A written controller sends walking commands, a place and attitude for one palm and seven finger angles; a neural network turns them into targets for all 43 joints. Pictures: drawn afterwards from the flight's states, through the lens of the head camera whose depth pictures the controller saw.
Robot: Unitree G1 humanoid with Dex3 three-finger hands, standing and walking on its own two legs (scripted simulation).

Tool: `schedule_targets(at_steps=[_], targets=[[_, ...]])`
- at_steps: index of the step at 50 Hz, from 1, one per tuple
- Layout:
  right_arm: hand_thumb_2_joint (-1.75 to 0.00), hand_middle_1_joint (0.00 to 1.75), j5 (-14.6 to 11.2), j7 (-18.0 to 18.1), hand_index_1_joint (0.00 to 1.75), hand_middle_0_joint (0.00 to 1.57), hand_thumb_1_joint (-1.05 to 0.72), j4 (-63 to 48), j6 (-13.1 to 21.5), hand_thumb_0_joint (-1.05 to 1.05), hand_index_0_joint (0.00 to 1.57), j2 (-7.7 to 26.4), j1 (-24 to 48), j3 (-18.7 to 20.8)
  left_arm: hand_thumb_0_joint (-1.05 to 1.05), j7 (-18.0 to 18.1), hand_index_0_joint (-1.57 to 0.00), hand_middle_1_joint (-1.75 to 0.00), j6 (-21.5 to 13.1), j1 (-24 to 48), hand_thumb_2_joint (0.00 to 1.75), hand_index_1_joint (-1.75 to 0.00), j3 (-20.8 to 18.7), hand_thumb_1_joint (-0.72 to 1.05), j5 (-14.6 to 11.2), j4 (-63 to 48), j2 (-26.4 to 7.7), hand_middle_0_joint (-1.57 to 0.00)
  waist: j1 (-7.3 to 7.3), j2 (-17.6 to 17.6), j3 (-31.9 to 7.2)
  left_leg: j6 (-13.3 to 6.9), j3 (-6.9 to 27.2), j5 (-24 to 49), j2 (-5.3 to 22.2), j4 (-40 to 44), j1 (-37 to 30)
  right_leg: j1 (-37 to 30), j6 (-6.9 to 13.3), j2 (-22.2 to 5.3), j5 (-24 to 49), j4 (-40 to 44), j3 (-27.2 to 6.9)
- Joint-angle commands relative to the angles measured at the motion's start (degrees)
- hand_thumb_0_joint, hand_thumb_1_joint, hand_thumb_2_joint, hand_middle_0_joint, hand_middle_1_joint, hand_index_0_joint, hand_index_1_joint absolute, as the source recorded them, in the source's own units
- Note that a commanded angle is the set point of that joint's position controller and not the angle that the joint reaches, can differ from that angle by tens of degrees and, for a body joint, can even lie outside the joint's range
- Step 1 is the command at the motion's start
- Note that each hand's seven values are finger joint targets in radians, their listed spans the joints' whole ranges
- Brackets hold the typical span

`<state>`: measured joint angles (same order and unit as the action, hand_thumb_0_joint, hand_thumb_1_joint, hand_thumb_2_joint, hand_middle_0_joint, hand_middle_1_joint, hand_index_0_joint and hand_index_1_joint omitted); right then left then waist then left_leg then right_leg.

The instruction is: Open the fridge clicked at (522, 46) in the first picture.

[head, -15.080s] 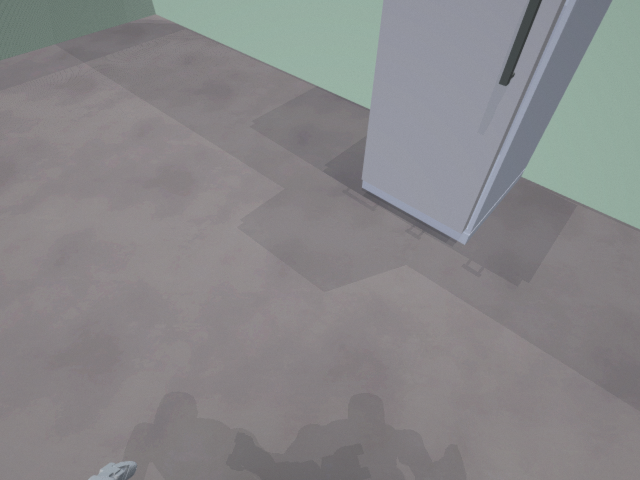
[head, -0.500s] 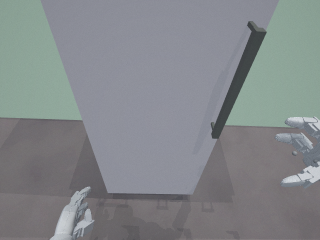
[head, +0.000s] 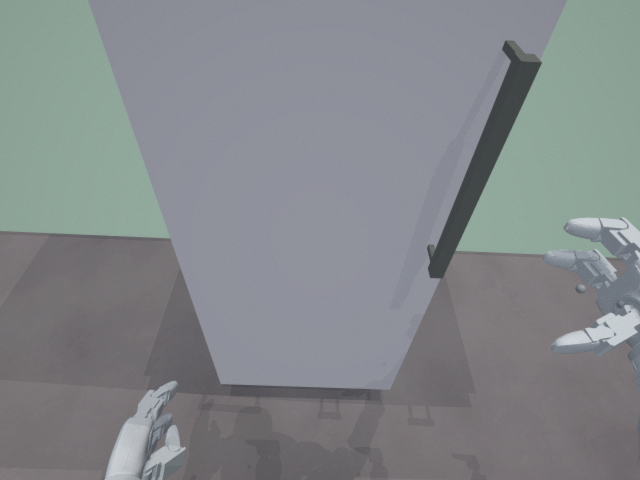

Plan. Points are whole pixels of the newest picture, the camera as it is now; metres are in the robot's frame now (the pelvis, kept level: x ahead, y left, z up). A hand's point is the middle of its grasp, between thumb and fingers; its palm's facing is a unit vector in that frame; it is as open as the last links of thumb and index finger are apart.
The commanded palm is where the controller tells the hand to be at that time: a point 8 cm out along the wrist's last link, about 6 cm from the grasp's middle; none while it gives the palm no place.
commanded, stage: move the hooked fingers beside the handle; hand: right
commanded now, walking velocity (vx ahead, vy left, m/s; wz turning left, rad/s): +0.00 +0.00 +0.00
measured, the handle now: (466, 182) +0.48 -0.18 +0.14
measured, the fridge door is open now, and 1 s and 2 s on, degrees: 0 0 0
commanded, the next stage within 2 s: none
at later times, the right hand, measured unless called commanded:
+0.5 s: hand (547, 256) +0.35 -0.25 +0.14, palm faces +0.02 +1.00 -0.03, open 14.0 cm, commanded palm +0.32 -0.31 +0.14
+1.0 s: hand (530, 236) +0.39 -0.25 +0.13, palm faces +0.04 +1.00 -0.03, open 14.0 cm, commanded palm +0.37 -0.29 +0.13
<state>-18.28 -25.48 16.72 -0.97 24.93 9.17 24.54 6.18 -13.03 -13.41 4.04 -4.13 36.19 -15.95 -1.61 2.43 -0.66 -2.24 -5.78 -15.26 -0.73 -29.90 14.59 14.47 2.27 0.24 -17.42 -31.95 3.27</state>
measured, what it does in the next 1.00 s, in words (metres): stands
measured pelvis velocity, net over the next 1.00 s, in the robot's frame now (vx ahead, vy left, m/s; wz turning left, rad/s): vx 0.01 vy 0.00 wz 0.01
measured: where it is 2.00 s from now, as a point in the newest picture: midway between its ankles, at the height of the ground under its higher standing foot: outside the picture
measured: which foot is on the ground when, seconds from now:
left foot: down 0.00-1.00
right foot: down 0.00-1.00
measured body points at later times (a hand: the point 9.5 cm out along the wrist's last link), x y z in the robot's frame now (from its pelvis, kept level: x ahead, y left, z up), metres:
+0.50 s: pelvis +0.00 -0.01 +0.00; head +0.02 +0.00 +0.45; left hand +0.15 +0.24 -0.09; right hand +0.35 -0.31 +0.14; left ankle +0.01 +0.09 -0.73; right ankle +0.00 -0.09 -0.73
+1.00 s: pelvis +0.01 +0.00 +0.00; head +0.03 +0.00 +0.45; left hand +0.13 +0.25 -0.10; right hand +0.38 -0.30 +0.14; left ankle +0.01 +0.09 -0.73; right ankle +0.00 -0.09 -0.73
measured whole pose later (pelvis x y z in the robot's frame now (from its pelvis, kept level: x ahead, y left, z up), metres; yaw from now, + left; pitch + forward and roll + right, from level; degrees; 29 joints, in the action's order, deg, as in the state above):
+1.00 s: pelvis +0.01 +0.00 +0.00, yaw +1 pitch +4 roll +1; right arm -13.1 -20.4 35.4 2.8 25.8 25.9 21.7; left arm 5.3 -8.2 -16.6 3.3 -3.7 36.6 -16.2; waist 1.1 1.5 -1.3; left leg -2.2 -5.2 -15.4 -0.8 -30.1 18.4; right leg 18.0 2.4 0.2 -17.6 -32.0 3.7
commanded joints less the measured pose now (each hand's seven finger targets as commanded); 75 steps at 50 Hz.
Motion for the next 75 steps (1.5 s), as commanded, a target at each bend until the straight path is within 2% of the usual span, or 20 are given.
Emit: schedule_targets(at_steps=[1,4,7,11,15,16,19,26,30,35,36,38,42,46,50,57,62,64,70,75], targets=[[-0.3,1.2,-0.71,1.39,1.2,0.3,0.5,-7.74,2.55,0.0,0.3,16.83,17.47,5.26,0.0,0.69,-0.2,-0.3,-2.89,4.72,0.9,-0.3,-3.23,0.9,-0.23,-8.64,-7.4,-0.2,0.14,-1.25,-9.66,0.78,4.46,9.86,1.32,4.26,-1.87,-2.13,-0.33,-1.33,10.98,4.86,-4.64],[-0.3,1.2,-0.19,1.97,1.2,0.3,0.5,-10.43,3.74,0.0,0.3,16.82,21.43,4.88,0.0,0.76,-0.2,-0.3,-3.06,4.97,0.9,-0.3,-3.12,0.9,-0.12,-9.17,-6.91,-0.2,0.15,4.04,-12.96,0.46,4.5,11.46,1.39,3.63,-2.56,-4.28,-0.55,-0.99,12.66,4.84,-4.65],[-0.3,1.2,-0.19,2.23,1.2,0.3,0.5,-11.57,5.26,0.0,0.3,16.76,22.83,4.63,0.0,0.64,-0.2,-0.3,-3.07,4.6,0.9,-0.3,-3.08,0.9,0.04,-9.18,-6.78,-0.2,0.3,3.11,-14.89,0.5,4.61,13.61,1.12,3.35,-3.57,-5.32,-0.5,-1.15,14.57,4.52,-4.45],[-0.3,1.2,-0.23,1.68,1.2,0.3,0.5,-5.06,4.97,0.0,0.3,15.77,21.22,3.96,0.0,0.7,-0.2,-0.3,-2.6,3.18,0.9,-0.3,-3.33,0.9,-0.02,-8.13,-7.36,-0.2,0.63,0.07,-12.12,0.44,4.18,12.18,1.03,3.57,-2.01,-3.72,-0.53,-1.48,13.14,4.75,-4.6],[-0.3,1.2,0.66,1.74,1.2,0.3,0.5,-4.19,3.7,0.0,0.3,14.0,26.5,1.01,0.0,0.84,-0.2,-0.3,-2.48,3.15,0.9,-0.3,-3.25,0.9,-0.25,-8.34,-7.48,-0.2,1.46,3.03,-12.04,0.35,3.84,10.17,1.17,3.4,0.26,-4.02,-0.8,-1.34,11.52,5.21,-5.27],[-0.3,1.2,0.73,1.83,1.2,0.3,0.5,-2.87,3.43,0.0,0.3,14.85,25.65,1.45,0.0,0.68,-0.2,-0.3,-2.15,2.72,0.9,-0.3,-3.36,0.9,-0.08,-8.19,-7.72,-0.2,1.38,0.23,-11.63,0.31,3.99,10.66,1.11,3.58,-0.06,-3.47,-0.61,-1.69,12.04,4.91,-5.05],[-0.3,1.2,1.23,2.82,1.2,0.3,0.5,-5.32,4.74,0.0,0.3,14.29,30.52,0.34,0.0,0.64,-0.2,-0.3,-2.08,2.51,0.9,-0.3,-3.3,0.9,-0.17,-8.4,-7.36,-0.2,1.78,1.99,-14.09,0.26,3.74,10.9,0.94,3.16,-0.05,-4.99,-0.87,-1.51,12.98,5.1,-5.69],[-0.3,1.2,1.99,4.56,1.2,0.3,0.5,0.2,5.99,0.0,0.3,17.43,29.14,3.57,0.0,0.25,-0.2,-0.3,-0.94,0.56,0.9,-0.3,-3.46,0.9,0.29,-7.5,-7.74,-0.2,0.83,-0.13,-15.58,0.12,3.98,14.42,0.91,2.71,-2.5,-4.09,-0.92,-1.58,16.17,4.76,-4.9],[-0.3,1.2,2.72,4.07,1.2,0.3,0.5,1.19,5.29,0.0,0.3,15.89,31.26,1.85,0.0,0.04,-0.2,-0.3,-0.3,0.21,0.9,-0.3,-3.63,0.9,-0.03,-7.8,-7.58,-0.2,1.4,3.68,-15.25,0.11,3.97,15.66,1.03,2.38,-1.22,-4.46,-1.11,-1.48,17.57,4.61,-4.53],[-0.3,1.2,2.0,3.98,1.2,0.3,0.5,-2.79,6.57,0.0,0.3,13.02,31.39,-0.19,0.0,-0.49,-0.2,-0.3,-0.2,-0.34,0.9,-0.3,-3.95,0.9,0.25,-8.4,-7.3,-0.2,1.56,3.18,-18.86,0.25,3.97,18.83,0.61,1.91,-1.63,-7.98,-1.35,-1.8,23.43,3.51,-4.85],[-0.3,1.2,1.56,4.01,1.2,0.3,0.5,-1.15,6.56,0.0,0.3,14.29,30.27,1.02,0.0,-0.62,-0.2,-0.3,0.13,-1.01,0.9,-0.3,-4.07,0.9,0.31,-7.92,-7.68,-0.2,1.57,-0.65,-18.41,0.34,3.92,19.82,0.49,2.02,-2.4,-6.78,-1.06,-1.96,23.06,3.24,-4.5],[-0.3,1.2,1.63,4.13,1.2,0.3,0.5,2.45,5.89,0.0,0.3,14.64,30.21,1.85,0.0,-0.53,-0.2,-0.3,0.72,-1.19,0.9,-0.3,-4.05,0.9,0.06,-7.35,-7.98,-0.2,1.98,-2.13,-15.33,0.53,4.0,19.12,0.51,2.22,-1.67,-3.96,-0.69,-1.63,19.91,3.81,-4.09],[-0.3,1.2,3.1,5.01,1.2,0.3,0.5,2.66,5.62,0.0,0.3,15.61,34.81,1.22,0.0,-0.56,-0.2,-0.3,1.52,-1.06,0.9,-0.3,-4.04,0.9,0.04,-7.4,-7.92,-0.2,2.19,2.93,-15.1,0.24,4.49,16.83,0.88,2.39,-0.86,-3.73,-0.57,-1.21,17.52,4.08,-3.87],[-0.3,1.2,3.67,5.26,1.2,0.3,0.5,3.93,7.48,0.0,0.3,16.83,40.65,0.17,0.0,-0.31,-0.2,-0.3,2.27,-2.37,0.9,-0.3,-3.99,0.9,0.18,-6.78,-8.16,-0.2,3.83,-0.16,-15.96,0.51,4.73,16.0,0.74,2.51,-0.9,-3.16,-0.11,-1.48,15.95,3.37,-3.81],[-0.3,1.2,3.54,4.88,1.2,0.3,0.5,6.81,9.76,0.0,0.3,15.86,45.06,-0.68,0.0,0.01,-0.2,-0.3,2.0,-3.01,0.9,-0.3,-3.94,0.9,0.32,-5.96,-8.08,-0.2,4.32,2.28,-18.22,0.31,4.77,15.56,0.46,2.12,0.04,-5.12,-0.26,-1.23,16.13,2.95,-4.38],[-0.3,1.2,4.77,4.03,1.2,0.3,0.5,19.76,8.64,0.0,0.3,17.87,44.68,-0.07,0.0,-0.68,-0.2,-0.3,3.62,-4.66,0.9,-0.3,-3.83,0.9,0.22,-5.67,-9.1,-0.2,3.97,-0.01,-15.34,0.42,5.15,15.42,0.95,1.17,0.35,1.55,0.08,-0.87,13.44,2.42,-3.76],[-0.3,1.2,4.26,3.84,1.2,0.3,0.5,15.16,11.91,0.0,0.3,21.46,42.45,3.63,0.0,-1.46,-0.2,-0.3,4.37,-5.86,0.9,-0.3,-4.53,0.9,0.62,-7.24,-9.09,-0.2,2.5,-0.33,-23.35,0.67,6.12,22.47,0.68,-0.72,-4.81,0.5,0.27,-0.99,19.25,0.84,-3.02],[-0.3,1.2,3.91,3.74,1.2,0.3,0.5,13.55,12.91,0.0,0.3,22.88,40.79,5.56,0.0,-1.61,-0.2,-0.3,4.55,-5.79,0.9,-0.3,-4.69,0.9,0.58,-7.52,-9.0,-0.2,1.96,-0.14,-22.99,0.7,6.12,22.88,0.57,-0.86,-5.53,1.1,0.22,-1.03,19.17,1.15,-2.86],[-0.3,1.2,3.45,2.4,1.2,0.3,0.5,13.1,11.12,0.0,0.3,18.9,39.17,2.34,0.0,-1.63,-0.2,-0.3,4.83,-5.24,0.9,-0.3,-4.67,0.9,0.03,-7.84,-8.86,-0.2,3.43,2.52,-16.45,0.63,5.65,18.91,0.4,0.49,-0.71,1.43,0.43,-1.18,15.84,1.98,-2.61],[-0.3,1.2,2.9,2.75,1.2,0.3,0.5,7.81,10.96,0.0,0.3,16.6,43.35,-0.18,0.0,-1.17,-0.2,-0.3,4.21,-5.27,0.9,-0.3,-4.88,0.9,0.19,-7.73,-8.72,-0.2,4.2,3.28,-19.07,0.35,5.01,15.0,-0.03,1.08,1.35,-2.35,0.23,-1.36,14.87,2.0,-4.0]])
